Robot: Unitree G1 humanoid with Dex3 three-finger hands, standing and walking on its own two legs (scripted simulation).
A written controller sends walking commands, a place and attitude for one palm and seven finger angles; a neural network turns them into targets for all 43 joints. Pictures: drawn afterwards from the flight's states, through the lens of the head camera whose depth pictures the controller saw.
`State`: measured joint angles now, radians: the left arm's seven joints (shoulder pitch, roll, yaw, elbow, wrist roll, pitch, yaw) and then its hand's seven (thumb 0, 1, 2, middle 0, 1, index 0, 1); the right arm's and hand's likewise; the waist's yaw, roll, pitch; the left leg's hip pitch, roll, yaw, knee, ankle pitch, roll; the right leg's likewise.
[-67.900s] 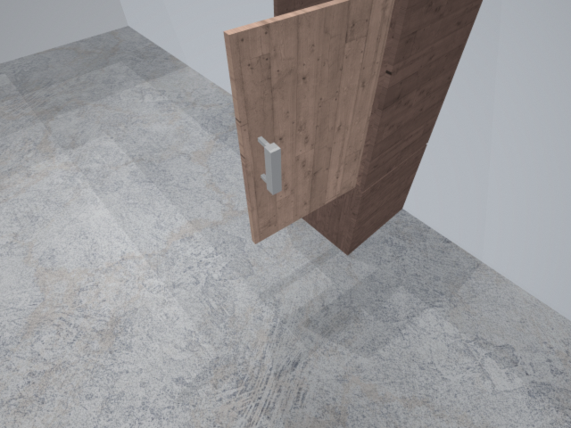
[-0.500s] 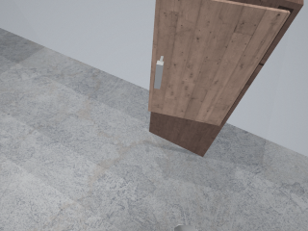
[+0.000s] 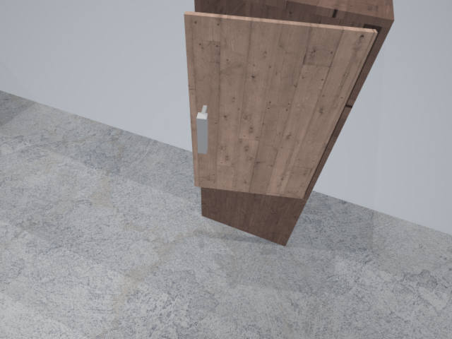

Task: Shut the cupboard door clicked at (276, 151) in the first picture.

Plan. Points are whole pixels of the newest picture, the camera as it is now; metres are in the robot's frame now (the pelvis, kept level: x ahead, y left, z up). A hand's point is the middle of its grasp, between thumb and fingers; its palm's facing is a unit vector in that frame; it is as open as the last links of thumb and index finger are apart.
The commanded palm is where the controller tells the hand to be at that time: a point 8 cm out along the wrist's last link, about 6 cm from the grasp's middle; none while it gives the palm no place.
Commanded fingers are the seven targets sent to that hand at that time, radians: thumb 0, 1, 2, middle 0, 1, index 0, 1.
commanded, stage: take the last steps up to it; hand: left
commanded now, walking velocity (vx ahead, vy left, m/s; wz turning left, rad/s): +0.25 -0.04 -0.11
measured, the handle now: (203, 129) +0.64 +0.10 -0.03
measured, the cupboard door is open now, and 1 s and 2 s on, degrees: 15 15 15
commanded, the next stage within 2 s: come to a stop and stand still in 0.32 s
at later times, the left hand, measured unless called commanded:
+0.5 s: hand (175, 302) +0.22 +0.12 -0.16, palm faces -0.01 -0.98 -0.22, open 7.3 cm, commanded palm none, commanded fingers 0.00 0.90 0.90 -0.20 -0.30 -0.20 -0.30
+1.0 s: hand (149, 301) +0.23 +0.18 -0.18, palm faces +0.01 -0.98 -0.22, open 7.4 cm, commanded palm none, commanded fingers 0.00 0.90 0.90 -0.20 -0.30 -0.20 -0.30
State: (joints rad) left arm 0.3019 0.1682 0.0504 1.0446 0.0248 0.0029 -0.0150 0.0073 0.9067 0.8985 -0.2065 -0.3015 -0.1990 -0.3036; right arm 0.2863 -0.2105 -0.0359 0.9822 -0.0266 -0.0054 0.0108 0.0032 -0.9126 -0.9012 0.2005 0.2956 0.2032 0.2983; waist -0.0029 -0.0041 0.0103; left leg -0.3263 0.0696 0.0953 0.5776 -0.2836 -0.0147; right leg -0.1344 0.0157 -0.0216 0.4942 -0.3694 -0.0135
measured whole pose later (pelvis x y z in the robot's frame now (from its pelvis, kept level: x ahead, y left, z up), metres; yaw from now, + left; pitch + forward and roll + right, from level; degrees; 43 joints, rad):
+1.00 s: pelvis +0.17 -0.02 +0.00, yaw -3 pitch +0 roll -2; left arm 0.18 0.23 0.07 0.99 0.02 0.06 0.04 0.01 0.91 0.90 -0.20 -0.30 -0.20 -0.30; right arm 0.09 -0.18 -0.01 0.92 -0.02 0.03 -0.04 0.00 -0.91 -0.90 0.20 0.30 0.21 0.30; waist 0.03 -0.03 0.12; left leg -0.34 0.02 0.07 0.53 -0.20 0.06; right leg -0.42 0.03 0.05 1.12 -0.51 0.03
